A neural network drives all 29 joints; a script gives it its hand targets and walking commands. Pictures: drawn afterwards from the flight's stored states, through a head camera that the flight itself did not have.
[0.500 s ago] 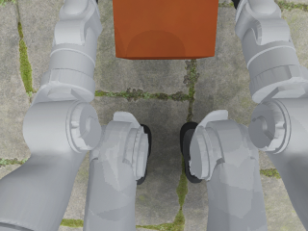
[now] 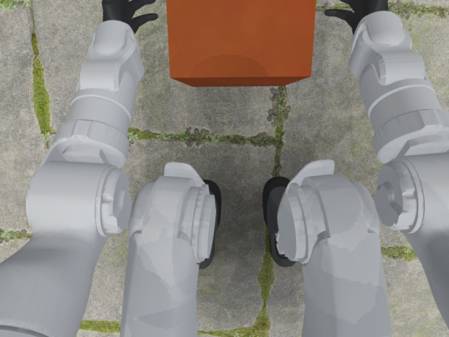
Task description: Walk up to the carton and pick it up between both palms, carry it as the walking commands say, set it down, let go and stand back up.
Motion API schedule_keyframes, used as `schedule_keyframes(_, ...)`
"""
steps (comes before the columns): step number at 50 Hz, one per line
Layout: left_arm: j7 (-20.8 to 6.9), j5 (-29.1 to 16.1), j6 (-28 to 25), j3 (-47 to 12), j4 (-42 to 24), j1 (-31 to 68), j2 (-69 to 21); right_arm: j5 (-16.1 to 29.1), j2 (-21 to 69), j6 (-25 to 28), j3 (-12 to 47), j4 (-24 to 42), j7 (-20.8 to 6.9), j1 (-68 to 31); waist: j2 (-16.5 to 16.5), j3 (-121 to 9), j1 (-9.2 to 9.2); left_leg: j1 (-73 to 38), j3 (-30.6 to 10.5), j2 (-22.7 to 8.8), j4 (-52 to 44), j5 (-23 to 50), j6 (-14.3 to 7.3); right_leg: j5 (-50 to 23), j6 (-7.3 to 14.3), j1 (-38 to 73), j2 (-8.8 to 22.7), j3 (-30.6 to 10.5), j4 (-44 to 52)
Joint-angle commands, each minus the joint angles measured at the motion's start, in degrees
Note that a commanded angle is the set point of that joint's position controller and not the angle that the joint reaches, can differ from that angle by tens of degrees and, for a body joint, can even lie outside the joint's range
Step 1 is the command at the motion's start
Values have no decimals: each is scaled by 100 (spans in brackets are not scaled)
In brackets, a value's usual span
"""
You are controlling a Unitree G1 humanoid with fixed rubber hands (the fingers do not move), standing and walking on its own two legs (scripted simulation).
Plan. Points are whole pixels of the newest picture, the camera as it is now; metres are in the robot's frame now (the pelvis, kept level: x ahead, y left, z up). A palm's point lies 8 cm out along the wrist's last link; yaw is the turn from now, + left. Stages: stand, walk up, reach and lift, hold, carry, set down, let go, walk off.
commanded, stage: set down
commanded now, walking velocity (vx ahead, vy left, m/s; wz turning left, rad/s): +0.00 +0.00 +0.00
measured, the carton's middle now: out of the picture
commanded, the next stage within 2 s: let go in 1.36 s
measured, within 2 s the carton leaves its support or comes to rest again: neither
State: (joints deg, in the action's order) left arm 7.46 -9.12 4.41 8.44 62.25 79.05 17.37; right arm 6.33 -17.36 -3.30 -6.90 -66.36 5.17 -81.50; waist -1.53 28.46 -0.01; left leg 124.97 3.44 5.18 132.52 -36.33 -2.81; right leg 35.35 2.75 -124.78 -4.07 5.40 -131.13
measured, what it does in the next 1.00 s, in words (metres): rises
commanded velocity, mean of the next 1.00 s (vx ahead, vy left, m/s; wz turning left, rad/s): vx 0.00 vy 0.00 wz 0.00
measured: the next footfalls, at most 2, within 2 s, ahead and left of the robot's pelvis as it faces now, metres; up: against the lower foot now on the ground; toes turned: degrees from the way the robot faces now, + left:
none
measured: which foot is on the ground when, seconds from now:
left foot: down 0.00-1.00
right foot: down 0.00-1.00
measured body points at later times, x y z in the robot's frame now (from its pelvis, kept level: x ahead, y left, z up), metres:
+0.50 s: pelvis -0.01 -0.01 +0.04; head +0.35 -0.01 +0.30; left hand +0.55 +0.17 -0.09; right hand +0.55 -0.17 -0.09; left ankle +0.10 +0.09 -0.32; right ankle +0.11 -0.09 -0.32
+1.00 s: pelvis -0.02 -0.01 +0.16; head +0.33 -0.01 +0.43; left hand +0.54 +0.18 +0.05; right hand +0.54 -0.17 +0.05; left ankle +0.10 +0.09 -0.32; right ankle +0.11 -0.09 -0.32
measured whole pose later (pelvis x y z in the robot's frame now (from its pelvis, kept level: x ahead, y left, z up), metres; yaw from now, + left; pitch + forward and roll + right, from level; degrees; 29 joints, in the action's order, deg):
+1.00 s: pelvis -0.02 -0.01 +0.16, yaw +1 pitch +26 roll +2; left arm 9.1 -11.7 27.4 9.9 30.5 74.2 20.9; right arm 7.6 -18.7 -30.2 -7.3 -27.8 9.0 -75.1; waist 0.7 30.1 0.0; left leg 96.7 1.7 5.6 100.5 -29.5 -1.2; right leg 28.5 2.8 -97.8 -5.9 0.4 -100.9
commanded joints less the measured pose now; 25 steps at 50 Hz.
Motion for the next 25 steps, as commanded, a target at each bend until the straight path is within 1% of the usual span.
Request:
schedule_keyframes(1,156,-307,-207,-183,-1782,2156,964,579,-1317,120,114,2009,216,-2175,-22,-9726,86,-3992,-623,-153,-1148,3299,267,-3200,-181,4127,42,-857,845)
schedule_keyframes(2,197,-351,-183,-201,-2213,2367,1002,666,-1211,91,171,2152,240,-2258,41,-9973,21,-4174,-570,-169,-1262,3115,242,-3082,-200,4279,36,-790,953)
schedule_keyframes(3,238,-432,-134,-214,-2353,2289,1006,703,-1215,7,257,2433,265,-2339,68,-10555,156,-4469,-526,-109,-1233,3301,217,-3160,-195,4563,-5,-797,968)
schedule_keyframes(4,254,-493,-62,-274,-2421,2359,1033,679,-1206,-87,261,2204,288,-2205,149,-10486,52,-4465,-528,-125,-1374,3054,189,-2966,-200,4562,19,-691,1018)
schedule_keyframes(5,280,-435,38,-263,-2280,2418,1048,722,-1146,-233,262,1803,260,-2050,-41,-10073,46,-4528,-470,-142,-1469,2692,226,-2595,-193,4363,37,-657,1139)
schedule_keyframes(6,284,-514,114,-378,-2400,2287,872,710,-1162,-300,290,2062,260,-2025,-39,-10172,55,-4724,-499,-137,-1550,2778,193,-2541,-181,4285,47,-655,1174)
schedule_keyframes(7,307,-420,145,-258,-2474,2220,948,684,-1137,-378,268,1982,273,-1917,-98,-10224,109,-4717,-411,-102,-1572,2622,190,-2412,-154,4352,34,-702,1304)
schedule_keyframes(8,322,-429,206,-258,-2798,2297,882,619,-1212,-415,171,2365,313,-2038,-81,-10641,-3,-4910,-411,-86,-1588,2713,198,-2525,-143,4588,33,-685,1346)
schedule_keyframes(9,336,-422,307,-266,-2917,2248,910,575,-1358,-479,82,2587,351,-2045,-55,-10842,-91,-4997,-394,-105,-1664,2705,174,-2540,-145,4738,6,-636,1385)
schedule_keyframes(10,356,-498,400,-339,-2882,2225,799,597,-1239,-542,200,2580,370,-1994,-26,-10947,-83,-5053,-365,-92,-1677,2706,220,-2584,-151,4986,17,-638,1466)
schedule_keyframes(11,379,-426,494,-152,-2919,1980,1022,483,-1366,-632,75,2815,406,-1938,109,-11360,-35,-5244,-373,-45,-1705,2749,190,-2591,-191,5242,25,-616,1489)
schedule_keyframes(12,389,-518,586,-206,-3246,2010,891,520,-1322,-721,123,3029,412,-1842,175,-11704,-123,-5422,-332,-32,-1732,2801,168,-2642,-178,5447,6,-603,1571)
schedule_keyframes(13,418,-434,688,-72,-3118,1855,1010,621,-1233,-811,199,3329,456,-1983,220,-11812,81,-5341,-309,-38,-1752,2845,119,-2699,-189,5582,-26,-659,1616)
schedule_keyframes(14,429,-353,728,23,-3532,1719,1066,616,-1266,-856,157,3736,466,-2010,259,-12086,186,-5374,-265,-33,-1836,2883,128,-2799,-208,5829,-60,-647,1632)
schedule_keyframes(15,435,-348,823,84,-3481,1634,1112,505,-1353,-973,113,3477,489,-1824,384,-12075,70,-5199,-210,-30,-1903,2714,122,-2689,-220,5947,-56,-661,1771)
schedule_keyframes(16,449,-315,912,175,-3801,1632,1187,467,-1360,-1082,72,3741,503,-1803,445,-12426,89,-5446,-189,2,-1991,2760,115,-2745,-241,6171,-59,-627,1835)
schedule_keyframes(17,446,-342,1004,147,-3783,1617,1176,489,-1299,-1181,80,3833,527,-1726,455,-12478,73,-5477,-199,2,-2070,2764,96,-2726,-232,6149,-89,-626,1942)
schedule_keyframes(18,425,-291,1065,229,-3915,1387,1132,507,-1259,-1253,51,4170,522,-1655,445,-12570,149,-5527,-167,21,-2121,2815,78,-2769,-230,6293,-98,-664,2022)
schedule_keyframes(19,437,-249,1173,214,-3986,1431,1169,547,-1280,-1376,113,4133,528,-1616,382,-12566,223,-5459,-140,3,-2222,2657,86,-2642,-227,6296,-74,-684,2096)
schedule_keyframes(20,432,-262,1229,303,-4124,1281,1236,448,-1429,-1425,-9,4455,534,-1715,549,-12757,233,-5545,-212,25,-2281,2873,80,-2837,-224,6368,-98,-642,2071)
schedule_keyframes(21,426,-150,1286,366,-4331,1378,1278,491,-1308,-1525,-32,4382,526,-1546,342,-12840,226,-5588,-160,28,-2386,2801,112,-2811,-192,6455,-89,-674,2196)
schedule_keyframes(22,416,-79,1323,537,-4236,1278,1344,288,-1519,-1543,-205,4583,533,-1570,546,-12611,186,-5384,-159,42,-2443,2602,94,-2662,-214,6462,-95,-664,2274)
schedule_keyframes(23,396,-185,1369,443,-4427,1305,1208,331,-1384,-1633,-143,4407,515,-1410,526,-12682,159,-5404,-166,57,-2545,2641,116,-2711,-192,6519,-118,-682,2385)
schedule_keyframes(24,366,-149,1428,532,-4420,1181,1176,367,-1319,-1673,-115,4764,498,-1400,527,-12885,218,-5434,-168,48,-2594,2769,99,-2957,-194,6735,-89,-771,2486)
schedule_keyframes(25,352,-117,1466,592,-4168,1011,1274,335,-1237,-1713,-158,4603,493,-1329,587,-12751,250,-5456,-149,41,-2710,2792,99,-2897,-228,6649,-98,-712,2592)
